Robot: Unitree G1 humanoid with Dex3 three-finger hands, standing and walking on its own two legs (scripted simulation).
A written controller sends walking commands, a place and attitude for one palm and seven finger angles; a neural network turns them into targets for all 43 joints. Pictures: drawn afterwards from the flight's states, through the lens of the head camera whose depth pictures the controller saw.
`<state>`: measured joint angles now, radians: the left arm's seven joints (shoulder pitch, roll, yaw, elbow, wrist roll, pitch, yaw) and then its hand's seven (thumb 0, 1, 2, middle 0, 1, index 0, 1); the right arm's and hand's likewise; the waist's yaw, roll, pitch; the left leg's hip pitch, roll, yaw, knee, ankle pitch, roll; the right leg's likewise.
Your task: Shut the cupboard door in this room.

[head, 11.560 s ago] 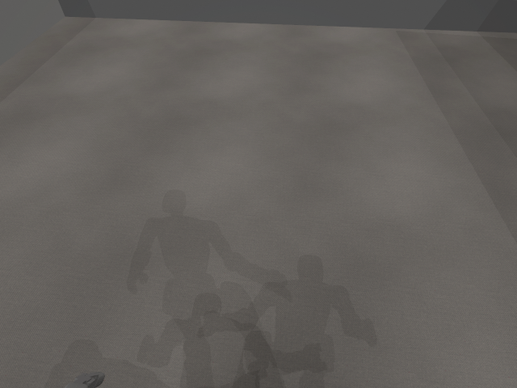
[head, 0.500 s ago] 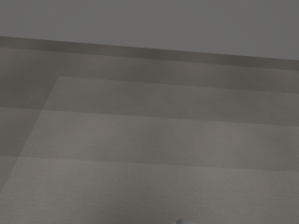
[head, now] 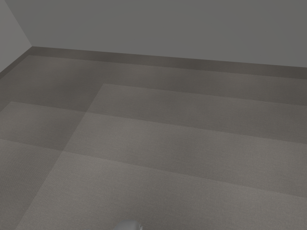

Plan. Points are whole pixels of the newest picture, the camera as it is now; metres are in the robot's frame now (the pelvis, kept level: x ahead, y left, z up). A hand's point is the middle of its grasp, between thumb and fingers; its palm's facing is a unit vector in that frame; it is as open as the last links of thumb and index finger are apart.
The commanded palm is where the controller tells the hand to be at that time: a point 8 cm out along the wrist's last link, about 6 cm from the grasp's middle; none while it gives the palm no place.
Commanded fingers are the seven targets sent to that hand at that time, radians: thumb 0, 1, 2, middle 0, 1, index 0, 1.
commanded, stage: turn or walk to find it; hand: left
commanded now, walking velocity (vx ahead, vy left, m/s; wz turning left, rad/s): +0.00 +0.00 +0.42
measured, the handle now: out of the picture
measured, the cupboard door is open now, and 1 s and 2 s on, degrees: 77 77 77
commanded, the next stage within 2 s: none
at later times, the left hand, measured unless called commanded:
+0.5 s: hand out of the picture -0.03 +0.28 -0.17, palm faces +0.26 -0.93 -0.25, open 7.4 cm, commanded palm none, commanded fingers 0.00 0.90 0.90 -0.20 -0.30 -0.20 -0.30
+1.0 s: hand out of the picture -0.07 +0.20 -0.15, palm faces +0.43 -0.86 -0.25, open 7.4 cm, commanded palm none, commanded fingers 0.00 0.90 0.90 -0.20 -0.30 -0.20 -0.30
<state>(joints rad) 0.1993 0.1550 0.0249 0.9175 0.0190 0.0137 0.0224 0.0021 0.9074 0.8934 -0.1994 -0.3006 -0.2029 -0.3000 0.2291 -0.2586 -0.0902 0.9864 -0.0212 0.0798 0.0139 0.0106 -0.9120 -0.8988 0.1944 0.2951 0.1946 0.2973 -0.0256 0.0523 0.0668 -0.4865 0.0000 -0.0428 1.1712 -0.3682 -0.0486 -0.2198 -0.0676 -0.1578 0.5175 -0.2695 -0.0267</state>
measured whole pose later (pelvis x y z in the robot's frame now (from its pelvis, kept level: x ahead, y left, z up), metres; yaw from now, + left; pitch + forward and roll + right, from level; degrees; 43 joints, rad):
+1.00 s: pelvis -0.06 +0.00 +0.00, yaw +26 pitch -1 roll +1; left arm 0.20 0.16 0.03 0.94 0.02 0.01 0.02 0.00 0.91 0.89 -0.20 -0.30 -0.20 -0.30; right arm 0.24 -0.25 -0.09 1.00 -0.02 0.08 0.01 0.01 -0.91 -0.90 0.19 0.29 0.19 0.30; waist -0.02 0.03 0.07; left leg -0.44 0.03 -0.02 1.06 -0.41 -0.06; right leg -0.21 -0.09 -0.18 0.51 -0.27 -0.02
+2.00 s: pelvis -0.10 -0.02 +0.00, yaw +51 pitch -1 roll +1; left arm 0.24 0.18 0.04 0.96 0.03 0.01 0.02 0.00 0.91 0.89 -0.20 -0.30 -0.20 -0.30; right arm 0.20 -0.24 -0.07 1.01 -0.01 0.08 0.01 0.01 -0.91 -0.90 0.19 0.29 0.19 0.30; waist 0.01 0.00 0.09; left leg -0.35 0.04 0.01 0.87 -0.46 -0.06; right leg -0.23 -0.12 -0.22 0.53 -0.27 -0.01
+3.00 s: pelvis -0.14 -0.07 +0.00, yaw +76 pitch -1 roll +1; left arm 0.24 0.19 0.04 0.97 0.03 0.01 0.02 0.00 0.91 0.89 -0.20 -0.30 -0.20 -0.30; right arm 0.18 -0.24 -0.07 1.00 -0.01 0.07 0.01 0.01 -0.91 -0.90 0.19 0.29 0.19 0.30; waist 0.02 -0.01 0.09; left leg -0.32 0.04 0.03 0.77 -0.44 -0.06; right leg -0.24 -0.14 -0.23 0.56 -0.30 0.00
